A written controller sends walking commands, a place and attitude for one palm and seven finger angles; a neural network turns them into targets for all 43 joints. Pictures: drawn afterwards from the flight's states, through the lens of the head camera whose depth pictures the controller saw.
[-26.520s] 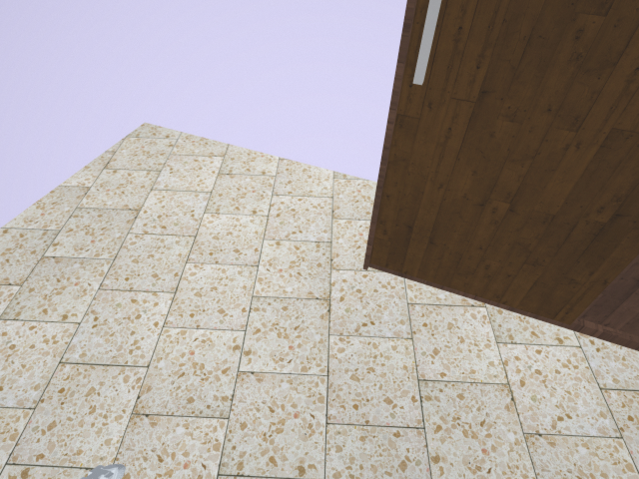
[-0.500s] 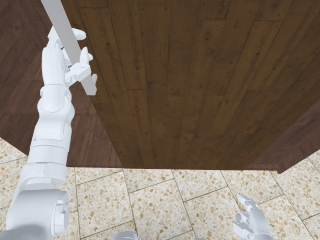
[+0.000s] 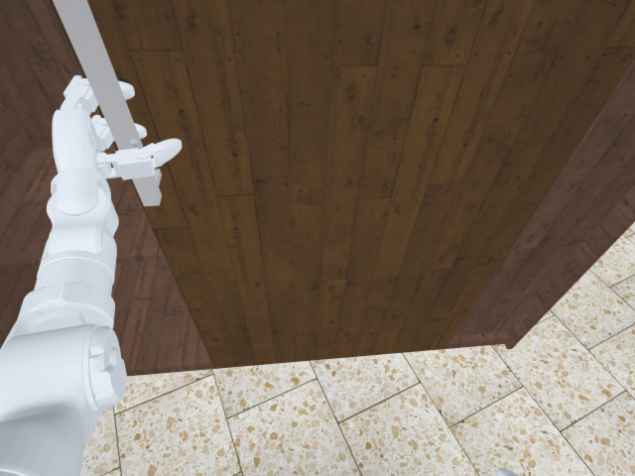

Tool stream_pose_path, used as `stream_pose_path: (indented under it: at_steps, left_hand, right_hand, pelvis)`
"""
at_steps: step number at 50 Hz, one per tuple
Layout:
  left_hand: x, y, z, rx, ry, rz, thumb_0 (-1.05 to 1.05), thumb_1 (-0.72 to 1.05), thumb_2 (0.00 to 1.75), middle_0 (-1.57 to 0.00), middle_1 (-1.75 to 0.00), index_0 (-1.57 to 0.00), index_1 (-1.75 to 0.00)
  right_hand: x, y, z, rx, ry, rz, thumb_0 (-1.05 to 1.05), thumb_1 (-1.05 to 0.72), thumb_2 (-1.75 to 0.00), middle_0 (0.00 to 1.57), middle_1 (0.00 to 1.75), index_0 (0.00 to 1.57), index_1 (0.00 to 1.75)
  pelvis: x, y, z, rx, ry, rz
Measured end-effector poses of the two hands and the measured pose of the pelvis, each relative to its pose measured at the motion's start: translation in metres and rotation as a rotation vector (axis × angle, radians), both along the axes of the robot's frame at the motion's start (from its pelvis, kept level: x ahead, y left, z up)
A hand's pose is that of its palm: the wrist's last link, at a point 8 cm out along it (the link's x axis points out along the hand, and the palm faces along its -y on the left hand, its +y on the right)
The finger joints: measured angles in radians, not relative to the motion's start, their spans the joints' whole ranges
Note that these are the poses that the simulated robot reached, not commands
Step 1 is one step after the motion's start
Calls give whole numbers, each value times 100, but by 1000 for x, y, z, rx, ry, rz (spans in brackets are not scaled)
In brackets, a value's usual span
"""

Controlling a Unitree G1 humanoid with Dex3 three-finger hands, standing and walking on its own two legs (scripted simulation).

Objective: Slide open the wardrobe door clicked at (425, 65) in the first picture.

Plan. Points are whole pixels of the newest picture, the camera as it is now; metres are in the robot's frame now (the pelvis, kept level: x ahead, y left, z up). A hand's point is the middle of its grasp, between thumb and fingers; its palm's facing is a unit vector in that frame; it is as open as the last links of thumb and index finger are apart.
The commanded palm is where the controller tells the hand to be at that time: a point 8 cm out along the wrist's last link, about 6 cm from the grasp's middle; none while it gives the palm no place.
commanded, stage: loosen the grip on the handle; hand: left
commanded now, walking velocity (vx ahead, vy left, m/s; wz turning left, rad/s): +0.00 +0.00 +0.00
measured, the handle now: (122, 107) +0.52 +0.23 +0.21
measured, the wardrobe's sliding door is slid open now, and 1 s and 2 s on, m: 0.48 0.48 0.48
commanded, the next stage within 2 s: slip the hand off the handle in 0.30 s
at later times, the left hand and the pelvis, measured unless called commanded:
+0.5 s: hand (130, 140) +0.48 +0.22 +0.18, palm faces +0.23 -0.97 -0.10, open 14.6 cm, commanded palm +0.44 +0.27 +0.18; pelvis +0.02 +0.02 +0.00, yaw -2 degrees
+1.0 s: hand (69, 146) +0.46 +0.29 +0.19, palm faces +0.28 -0.95 -0.12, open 14.7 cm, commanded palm +0.42 +0.33 +0.18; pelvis +0.04 +0.02 +0.00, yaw +0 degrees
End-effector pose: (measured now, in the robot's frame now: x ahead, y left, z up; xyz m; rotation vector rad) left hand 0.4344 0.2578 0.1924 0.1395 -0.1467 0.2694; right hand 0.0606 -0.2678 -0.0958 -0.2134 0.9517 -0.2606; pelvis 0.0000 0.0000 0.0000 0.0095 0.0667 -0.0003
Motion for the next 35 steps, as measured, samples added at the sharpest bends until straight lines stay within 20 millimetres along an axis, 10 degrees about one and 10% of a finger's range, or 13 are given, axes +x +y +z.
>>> stream_pose_path:
  at_steps: [7, 13, 35]
  left_hand:
    - [3, 2, -5, 10, -21, -29, 0, -36, 29, -40, -134, -33, -130]
    - [9, 4, -6, -1, -31, -35, -1, -50, 23, -34, -125, -31, -124]
    - [8, 33, -10, -10, -23, -7, -1, -56, 20, -39, -123, -27, -116]
  right_hand:
    - [-53, -5, -5, -31, 111, -63, 1, -90, -89, 20, 30, 20, 30]
    - [-61, 1, -3, -44, 129, -96, 1, -90, -89, 20, 30, 20, 30]
    - [73, 43, 8, 8, -86, 54, 1, -90, -89, 20, 30, 21, 30]
  pelvis:
    - [-9, 3, -3, -3, 20, -37]
    - [-4, 9, -1, -10, 19, -45]
    - [33, 22, 2, -18, 26, -29]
